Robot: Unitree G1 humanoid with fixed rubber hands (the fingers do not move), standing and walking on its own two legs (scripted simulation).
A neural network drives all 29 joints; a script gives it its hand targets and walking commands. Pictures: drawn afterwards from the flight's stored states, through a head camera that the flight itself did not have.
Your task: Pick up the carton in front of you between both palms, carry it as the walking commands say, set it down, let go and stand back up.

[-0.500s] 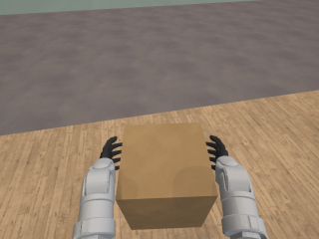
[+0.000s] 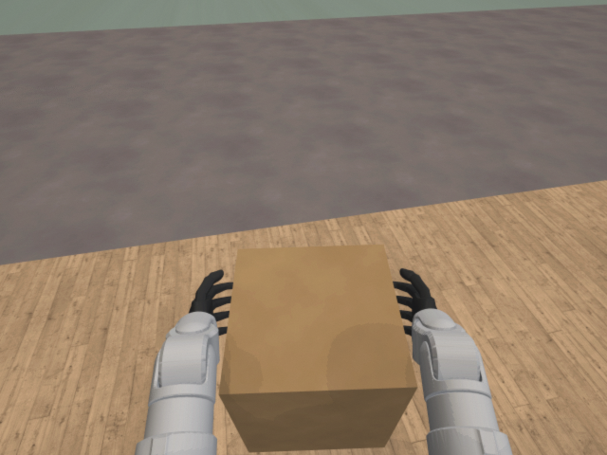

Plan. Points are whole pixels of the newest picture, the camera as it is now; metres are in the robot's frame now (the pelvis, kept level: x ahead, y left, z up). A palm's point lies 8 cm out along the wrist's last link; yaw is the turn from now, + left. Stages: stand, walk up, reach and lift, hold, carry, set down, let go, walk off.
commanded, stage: carry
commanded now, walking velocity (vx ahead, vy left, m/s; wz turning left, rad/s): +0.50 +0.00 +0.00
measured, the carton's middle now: (313, 352) +0.28 +0.00 -0.02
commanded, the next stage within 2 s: none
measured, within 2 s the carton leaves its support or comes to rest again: neither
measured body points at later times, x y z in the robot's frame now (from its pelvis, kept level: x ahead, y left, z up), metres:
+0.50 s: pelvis +0.17 +0.00 +0.00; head +0.16 +0.01 +0.45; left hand +0.44 +0.16 +0.07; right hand +0.44 -0.14 +0.07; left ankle +0.09 +0.11 -0.68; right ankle +0.13 -0.09 -0.74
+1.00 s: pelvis +0.47 +0.07 +0.01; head +0.50 +0.08 +0.46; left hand +0.76 +0.21 +0.08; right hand +0.75 -0.10 +0.08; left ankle +0.41 +0.13 -0.74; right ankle +0.54 -0.08 -0.68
